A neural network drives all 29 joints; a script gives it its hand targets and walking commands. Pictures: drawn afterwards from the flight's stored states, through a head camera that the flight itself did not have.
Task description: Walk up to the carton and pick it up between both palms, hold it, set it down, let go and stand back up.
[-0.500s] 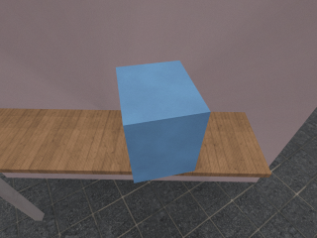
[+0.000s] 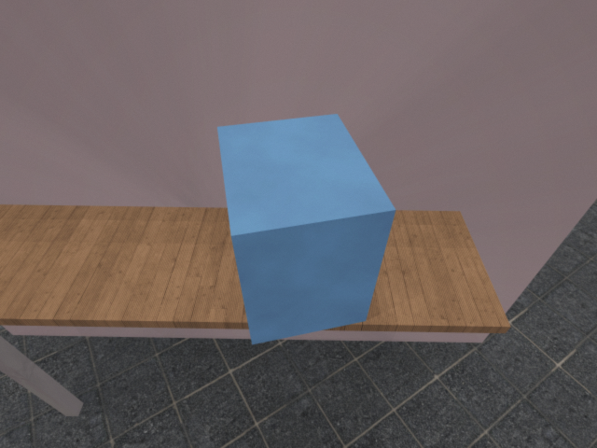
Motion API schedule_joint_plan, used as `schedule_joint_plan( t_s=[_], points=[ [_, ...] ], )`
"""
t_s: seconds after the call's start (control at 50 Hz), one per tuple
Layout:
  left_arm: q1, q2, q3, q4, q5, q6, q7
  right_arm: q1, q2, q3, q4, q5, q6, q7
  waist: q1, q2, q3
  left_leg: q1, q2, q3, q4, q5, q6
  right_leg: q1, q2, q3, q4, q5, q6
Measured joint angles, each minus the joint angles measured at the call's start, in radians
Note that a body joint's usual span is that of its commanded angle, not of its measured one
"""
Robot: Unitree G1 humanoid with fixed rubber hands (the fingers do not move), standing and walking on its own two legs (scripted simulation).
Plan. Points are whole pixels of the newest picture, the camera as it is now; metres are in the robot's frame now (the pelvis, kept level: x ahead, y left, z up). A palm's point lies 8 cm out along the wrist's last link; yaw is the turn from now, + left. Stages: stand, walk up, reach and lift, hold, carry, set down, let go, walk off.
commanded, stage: stand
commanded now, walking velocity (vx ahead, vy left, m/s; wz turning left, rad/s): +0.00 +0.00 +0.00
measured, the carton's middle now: (294, 228) +0.47 +0.05 +0.03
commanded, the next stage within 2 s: none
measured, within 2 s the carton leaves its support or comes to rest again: neither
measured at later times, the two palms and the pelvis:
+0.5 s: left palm out of the picture +0.04 +0.26 -0.13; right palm out of the picture +0.08 -0.24 -0.12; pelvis +0.00 +0.00 +0.00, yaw +0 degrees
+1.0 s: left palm out of the picture +0.04 +0.26 -0.13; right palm out of the picture +0.08 -0.24 -0.12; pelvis +0.00 +0.00 +0.00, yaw +0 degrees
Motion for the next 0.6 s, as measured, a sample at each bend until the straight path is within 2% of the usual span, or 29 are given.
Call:
schedule_joint_plan(
  t_s=[0.6],
  points=[
    [0.0, 0.001, 0.0, 0.017, 0.0, 0.0, 0.0, -0.009, 0.0, 0.0, 0.028, 0.0, 0.0, 0.0, -0.004, 0.0, 0.0, 0.0, 0.0, 0.0, 0.0, 0.0, 0.0, 0.0, 0.0, 0.0, 0.0, 0.0, 0.0]
  ],
)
